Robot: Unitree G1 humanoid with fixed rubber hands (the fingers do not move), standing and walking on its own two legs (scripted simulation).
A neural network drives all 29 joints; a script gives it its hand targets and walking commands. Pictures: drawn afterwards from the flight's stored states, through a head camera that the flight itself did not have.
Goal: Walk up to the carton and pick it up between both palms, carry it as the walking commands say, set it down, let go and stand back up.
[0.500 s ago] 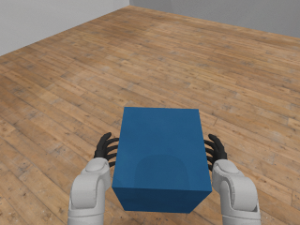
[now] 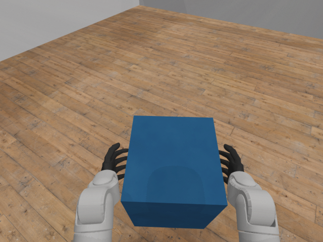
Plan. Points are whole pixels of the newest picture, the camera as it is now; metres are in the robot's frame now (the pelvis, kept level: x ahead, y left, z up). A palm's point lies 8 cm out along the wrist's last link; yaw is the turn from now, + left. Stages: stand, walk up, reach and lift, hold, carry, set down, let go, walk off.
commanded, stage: carry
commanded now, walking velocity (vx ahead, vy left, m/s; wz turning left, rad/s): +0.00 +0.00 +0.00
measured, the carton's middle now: (170, 175) +0.30 +0.00 +0.00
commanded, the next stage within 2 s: none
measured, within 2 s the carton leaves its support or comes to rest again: neither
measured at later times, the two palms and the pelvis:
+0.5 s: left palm (109, 172) +0.26 +0.14 +0.09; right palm (239, 173) +0.25 -0.15 +0.09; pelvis +0.01 +0.00 +0.00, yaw +1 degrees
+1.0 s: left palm (68, 200) +0.19 +0.21 +0.09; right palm (208, 185) +0.23 -0.08 +0.09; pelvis -0.02 +0.04 +0.00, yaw +7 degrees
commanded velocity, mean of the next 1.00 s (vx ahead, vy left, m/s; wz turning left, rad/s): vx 0.00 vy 0.05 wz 0.14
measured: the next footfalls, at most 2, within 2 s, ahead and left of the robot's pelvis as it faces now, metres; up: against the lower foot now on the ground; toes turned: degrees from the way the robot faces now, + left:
none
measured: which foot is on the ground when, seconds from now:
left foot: down 0.00-1.00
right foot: down 0.00-1.00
